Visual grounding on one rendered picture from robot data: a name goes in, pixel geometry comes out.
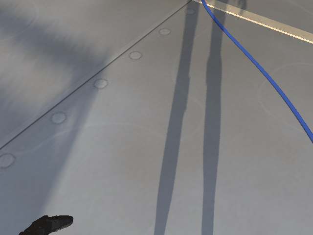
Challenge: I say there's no robot left hand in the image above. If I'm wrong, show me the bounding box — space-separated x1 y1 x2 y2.
19 215 73 235

